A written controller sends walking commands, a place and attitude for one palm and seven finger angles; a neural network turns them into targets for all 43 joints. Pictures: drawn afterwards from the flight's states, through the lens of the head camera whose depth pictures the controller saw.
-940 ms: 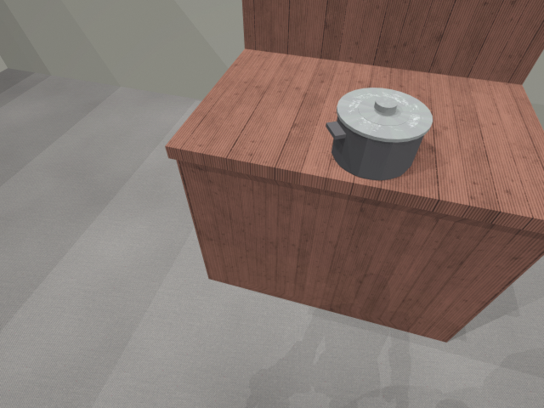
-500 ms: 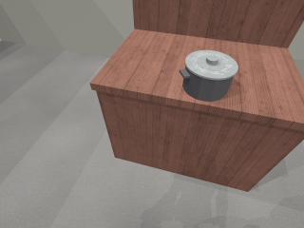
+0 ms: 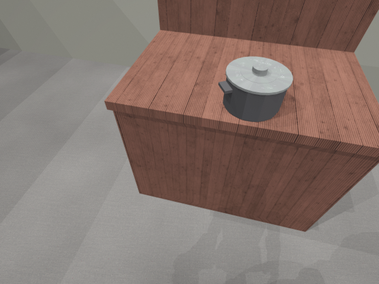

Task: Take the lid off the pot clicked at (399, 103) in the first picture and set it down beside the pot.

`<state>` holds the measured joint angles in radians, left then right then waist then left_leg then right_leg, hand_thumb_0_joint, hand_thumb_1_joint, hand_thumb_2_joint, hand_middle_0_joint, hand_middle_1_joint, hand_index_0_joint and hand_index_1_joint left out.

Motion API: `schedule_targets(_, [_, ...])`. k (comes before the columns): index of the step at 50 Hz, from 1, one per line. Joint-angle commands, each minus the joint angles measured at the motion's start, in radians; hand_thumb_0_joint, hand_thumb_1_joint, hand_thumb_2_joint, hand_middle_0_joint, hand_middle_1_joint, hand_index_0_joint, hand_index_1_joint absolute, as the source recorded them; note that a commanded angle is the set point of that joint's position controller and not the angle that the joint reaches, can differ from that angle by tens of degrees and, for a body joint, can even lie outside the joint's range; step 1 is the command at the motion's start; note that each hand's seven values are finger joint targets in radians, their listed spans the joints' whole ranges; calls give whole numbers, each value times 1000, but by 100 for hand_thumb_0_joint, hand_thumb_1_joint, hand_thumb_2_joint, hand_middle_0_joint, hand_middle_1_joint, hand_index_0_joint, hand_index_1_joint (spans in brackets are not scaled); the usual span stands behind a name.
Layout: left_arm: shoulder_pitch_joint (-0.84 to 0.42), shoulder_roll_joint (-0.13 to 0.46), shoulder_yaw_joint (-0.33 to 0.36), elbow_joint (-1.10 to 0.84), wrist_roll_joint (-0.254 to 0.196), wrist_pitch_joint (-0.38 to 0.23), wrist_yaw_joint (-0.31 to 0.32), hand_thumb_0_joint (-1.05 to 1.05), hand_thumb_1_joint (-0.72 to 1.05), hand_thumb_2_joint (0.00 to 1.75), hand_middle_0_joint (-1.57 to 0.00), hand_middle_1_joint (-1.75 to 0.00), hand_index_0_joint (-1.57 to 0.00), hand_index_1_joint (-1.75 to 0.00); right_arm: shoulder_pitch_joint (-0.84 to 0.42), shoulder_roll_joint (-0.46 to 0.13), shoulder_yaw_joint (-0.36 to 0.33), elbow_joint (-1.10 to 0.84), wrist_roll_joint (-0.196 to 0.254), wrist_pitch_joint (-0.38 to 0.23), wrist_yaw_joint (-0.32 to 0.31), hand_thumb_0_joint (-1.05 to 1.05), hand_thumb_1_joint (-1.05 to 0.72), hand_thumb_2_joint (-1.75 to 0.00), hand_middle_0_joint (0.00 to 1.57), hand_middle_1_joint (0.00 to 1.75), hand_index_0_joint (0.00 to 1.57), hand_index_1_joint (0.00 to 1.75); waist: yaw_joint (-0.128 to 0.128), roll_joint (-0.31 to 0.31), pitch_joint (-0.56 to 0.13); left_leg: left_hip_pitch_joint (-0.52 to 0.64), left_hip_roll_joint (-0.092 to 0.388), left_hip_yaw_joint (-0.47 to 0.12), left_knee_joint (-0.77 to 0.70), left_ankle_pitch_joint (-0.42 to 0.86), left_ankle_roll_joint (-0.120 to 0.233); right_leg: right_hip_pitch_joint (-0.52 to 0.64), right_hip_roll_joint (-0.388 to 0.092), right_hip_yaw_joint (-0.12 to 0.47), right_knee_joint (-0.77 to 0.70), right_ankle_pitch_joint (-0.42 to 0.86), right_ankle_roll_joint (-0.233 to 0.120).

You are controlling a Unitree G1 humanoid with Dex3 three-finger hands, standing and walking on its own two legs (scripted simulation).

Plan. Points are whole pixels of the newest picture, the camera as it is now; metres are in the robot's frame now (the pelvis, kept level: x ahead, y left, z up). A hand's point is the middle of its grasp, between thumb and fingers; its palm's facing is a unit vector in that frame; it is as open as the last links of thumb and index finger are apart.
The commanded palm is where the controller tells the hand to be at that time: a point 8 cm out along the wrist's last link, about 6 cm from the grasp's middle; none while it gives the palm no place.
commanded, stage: turn to face it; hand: left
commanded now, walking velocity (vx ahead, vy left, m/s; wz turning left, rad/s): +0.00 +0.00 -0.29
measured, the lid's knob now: (260, 68) +0.71 -0.17 +0.09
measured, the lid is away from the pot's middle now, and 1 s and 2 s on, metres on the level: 0.00 0.00 0.00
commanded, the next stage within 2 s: take the last steps up to it in 0.34 s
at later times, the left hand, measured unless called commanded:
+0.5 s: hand out of the picture +0.08 +0.19 -0.17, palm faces -0.09 -0.96 -0.25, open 7.4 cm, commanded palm none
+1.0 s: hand out of the picture +0.12 +0.14 -0.20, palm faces -0.21 -0.97 -0.10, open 7.4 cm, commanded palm none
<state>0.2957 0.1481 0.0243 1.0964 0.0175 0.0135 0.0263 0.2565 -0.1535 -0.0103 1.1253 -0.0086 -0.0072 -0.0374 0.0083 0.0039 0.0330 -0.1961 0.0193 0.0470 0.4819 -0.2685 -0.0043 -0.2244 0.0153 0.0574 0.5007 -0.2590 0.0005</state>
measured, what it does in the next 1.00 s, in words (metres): walks ahead, turning right: left foot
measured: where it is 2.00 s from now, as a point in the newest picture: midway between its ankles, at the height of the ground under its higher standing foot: outside the picture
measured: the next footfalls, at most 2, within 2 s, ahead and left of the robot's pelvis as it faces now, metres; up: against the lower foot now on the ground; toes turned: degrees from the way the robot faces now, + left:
left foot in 0.92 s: +0.19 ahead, +0.07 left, +0.00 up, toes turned -7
right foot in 1.32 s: +0.28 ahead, -0.27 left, +0.00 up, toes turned -22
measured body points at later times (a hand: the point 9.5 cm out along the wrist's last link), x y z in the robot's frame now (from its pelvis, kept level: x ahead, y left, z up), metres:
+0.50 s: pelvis +0.00 +0.00 -0.01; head +0.02 -0.02 +0.44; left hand +0.09 +0.24 -0.15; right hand +0.00 -0.25 -0.17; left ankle -0.01 +0.12 -0.74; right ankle -0.01 -0.10 -0.72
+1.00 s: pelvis +0.11 -0.03 -0.01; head +0.14 +0.00 +0.44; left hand +0.13 +0.19 -0.18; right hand +0.09 -0.26 -0.14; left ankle +0.15 +0.07 -0.74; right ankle +0.01 -0.12 -0.68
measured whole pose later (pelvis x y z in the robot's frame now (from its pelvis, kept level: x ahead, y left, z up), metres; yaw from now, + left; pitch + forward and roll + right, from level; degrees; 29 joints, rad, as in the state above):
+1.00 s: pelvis +0.11 -0.03 -0.01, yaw -15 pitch +0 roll -1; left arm 0.36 0.17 0.07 1.08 0.04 0.02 -0.03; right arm 0.25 -0.13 -0.03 1.02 -0.03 -0.07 -0.04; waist 0.00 -0.07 0.03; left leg -0.31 0.07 0.13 0.62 -0.32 0.03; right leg -0.37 0.04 0.00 1.04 -0.42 -0.06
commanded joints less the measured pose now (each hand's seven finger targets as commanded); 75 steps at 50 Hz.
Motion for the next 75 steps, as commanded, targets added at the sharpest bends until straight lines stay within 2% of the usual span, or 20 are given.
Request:
schedule_targets(1, [34, 127, 35, -60, 3, -7, 1, 0, 90, 90, -20, -30, -20, -30, 50, -130, -40, -48, -2, -5, -8, 0, -90, -90, 20, 30, 20, 30, -13, 20, 27, -8, 121, -83, -79, 38, 42, -86, -67, 97, -35, 116, -43])
schedule_targets(14, [-21, 190, 62, -129, 4, 3, -2, 0, 90, 90, -20, -30, -20, -30, 31, -119, -51, -116, -4, 0, -7, 0, -90, -90, 20, 30, 20, 30, -27, -89, -26, -13, 68, 1, 70, -4, 13, -118, -125, 264, -63, 190, -94])
schedule_targets(21, [-93, 122, 61, -180, 7, 21, -15, 0, 90, 90, -20, -30, -20, -30, 23, -204, -70, -134, -17, -9, -12, 0, -90, -90, 20, 30, 20, 30, -30, 174, 25, 42, 370, -204, -199, 242, 201, -287, -14, -17, 436, -241, 5])
schedule_targets(26, [18, 94, 60, -153, 14, 13, -52, 0, 90, 90, -20, -30, -20, -30, -29, -237, -79, -133, -29, -8, -2, 0, -90, -90, 20, 30, 20, 30, 25, 65, -21, -95, 308, -39, -75, -118, 121, 18, -29, -118, 100, -122, -13])
schedule_targets(27, [88, 120, 68, -130, 20, 6, -51, 0, 90, 90, -20, -30, -20, -30, -28, -216, -75, -132, -26, -6, 2, 0, -90, -90, 20, 30, 20, 30, 57, -56, -9, -213, 231, 26, 88, -235, 75, 145, -22, -82, -42, -109, -34])
schedule_targets(28, [135, 229, 83, -127, 27, -10, -35, 0, 90, 90, -20, -30, -20, -30, -25, -132, -56, -163, -12, -4, 11, 0, -90, -90, 20, 30, 20, 30, 69, -386, 39, -493, 61, 157, 409, -375, -1, 242, -249, 338, -267, -324, -145])
schedule_targets(30, [166, 235, 85, -127, 4, -15, -14, 0, 90, 90, -20, -30, -20, -30, -158, -147, -54, -209, -16, -5, 20, 0, -90, -90, 20, 30, 20, 30, 76, -213, 85, -551, 67, -32, 685, -281, 14, 91, -344, 531, -397, -487, -261])
schedule_targets(35, [28, 164, 62, -143, 10, -55, -12, 0, 90, 90, -20, -30, -20, -30, -56, -104, -59, -158, -21, -11, 37, 0, -90, -90, 20, 30, 20, 30, -26, -77, 25, -371, 96, 10, 546, -101, -11, 19, -217, 187, -308, -82, -234])
schedule_targets(43, [71, 159, 60, -88, 10, -42, -26, 0, 90, 90, -20, -30, -20, -30, 47, -68, -55, -127, -11, -51, 19, 0, -90, -90, 20, 30, 20, 30, -58, -111, 7, -44, 31, 91, 89, -7, 10, -27, -156, 112, -155, 30, -194])
schedule_targets(44, [58, 134, 57, -93, 5, -40, -33, 0, 90, 90, -20, -30, -20, -30, 145, -103, -59, -90, -15, -59, 7, 0, -90, -90, 20, 30, 20, 30, -94, -32, -21, 128, 47, 48, -2, -3, 25, -116, -95, 70, 9, 62, -159])
schedule_targets(46, [55, 79, 50, -145, 9, -44, -51, 0, 90, 90, -20, -30, -20, -30, 340, -287, -92, -55, -28, -62, -15, 0, -90, -90, 20, 30, 20, 30, -137, 310, -62, 334, 517, -624, -283, -155, 216, -491, 39, -55, 572, -285, -61])
schedule_targets(47, [-3, 112, 61, -156, 23, -42, -54, 0, 90, 90, -20, -30, -20, -30, 282, -260, -86, -64, -26, -54, -17, 0, -90, -90, 20, 30, 20, 30, -124, 151, 7, 197, 522, -607, -307, -242, 251, -523, -38, 15, 694, -238, -62])
schedule_targets(51, [4, 64, 59, -126, 26, -21, -67, 0, 90, 90, -20, -30, -20, -30, 138, -127, -44, -86, -18, -81, -20, 0, -90, -90, 20, 30, 20, 30, -21, 109, 65, 20, 348, -229, -279, 124, 174, -472, -111, 10, 710, -17, -18])
schedule_targets(56, [-59, 30, 40, -149, 14, -9, -71, 0, 90, 90, -20, -30, -20, -30, 178, -138, -48, -60, -18, -77, -12, 0, -90, -90, 20, 30, 20, 30, -30, 136, 30, 27, 261, -15, -238, 349, 139, -376, -112, -104, 427, 42, 10])
schedule_targets(61, [-163, 45, 42, -184, 7, -20, -68, 0, 90, 90, -20, -30, -20, -30, 207, -162, -71, -51, -26, -54, -4, 0, -90, -90, 20, 30, 20, 30, -68, 178, 37, 31, 276, -13, -186, 311, 124, -235, -84, -176, 169, 33, -2])
schedule_targets(64, [-14, 98, 60, -134, 8, -35, -60, 0, 90, 90, -20, -30, -20, -30, 195, -146, -69, -45, -23, -40, 3, 0, -90, -90, 20, 30, 20, 30, 13, 71, -30, -81, 199, 34, 28, 227, 62, 106, -30, -207, -3, 104, -22])
schedule_targets(66, [167, 270, 91, -86, 3, -59, -26, 0, 90, 90, -20, -30, -20, -30, 228, -31, -37, -79, 4, -33, 3, 0, -90, -90, 20, 30, 20, 30, 57, -305, -229, -381, 30, 90, 523, -379, -22, 457, -444, 248, -91, 545, -165])
schedule_targets(67, [144, 232, 68, -94, -10, -50, -14, 0, 90, 90, -20, -30, -20, -30, 175, -51, -33, -89, 1, -24, -12, 0, -90, -90, 20, 30, 20, 30, 60, -119, -181, -310, 60, -18, 564, -403, -20, 286, -442, 185, -105, 761, -204])
schedule_targets(70, [-56, 172, 53, -133, 3, -45, 13, 0, 90, 90, -20, -30, -20, -30, 184, -54, -45, -59, 8, 7, -13, 0, -90, -90, 20, 30, 20, 30, -17, -204, -132, -250, 73, -48, 540, -321, -36, 144, -377, 69, -54, 932, -206])
schedule_targets(75, [-86, 204, 71, -157, 11, -10, 28, 0, 90, 90, -20, -30, -20, -30, 84, -61, -59, -103, -4, 47, 3, 0, -90, -90, 20, 30, 20, 30, -1, -142, -82, -238, 20, -31, 547, -234, -49, 15, -401, 56, -101, 771, -231])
